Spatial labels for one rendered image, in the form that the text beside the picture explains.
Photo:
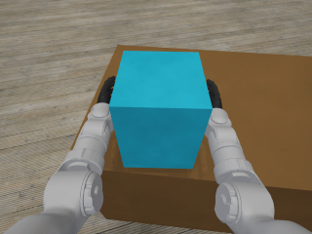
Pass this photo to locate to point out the robot right forearm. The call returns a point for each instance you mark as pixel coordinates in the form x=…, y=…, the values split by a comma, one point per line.
x=229, y=160

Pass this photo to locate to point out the pedestal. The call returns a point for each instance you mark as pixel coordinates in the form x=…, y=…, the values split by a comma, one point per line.
x=268, y=99

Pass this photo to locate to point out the left robot hand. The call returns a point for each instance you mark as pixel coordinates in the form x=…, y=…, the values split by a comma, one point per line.
x=106, y=91

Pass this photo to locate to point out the robot left forearm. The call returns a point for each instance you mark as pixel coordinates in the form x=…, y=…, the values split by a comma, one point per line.
x=91, y=144

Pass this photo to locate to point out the robot left upper arm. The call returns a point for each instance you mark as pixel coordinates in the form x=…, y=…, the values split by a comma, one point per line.
x=71, y=197

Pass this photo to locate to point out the robot right upper arm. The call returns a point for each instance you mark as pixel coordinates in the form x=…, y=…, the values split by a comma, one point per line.
x=247, y=208

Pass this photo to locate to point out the carton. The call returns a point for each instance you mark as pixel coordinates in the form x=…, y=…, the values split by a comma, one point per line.
x=160, y=108

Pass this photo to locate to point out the right robot hand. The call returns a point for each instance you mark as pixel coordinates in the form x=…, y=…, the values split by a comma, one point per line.
x=214, y=94

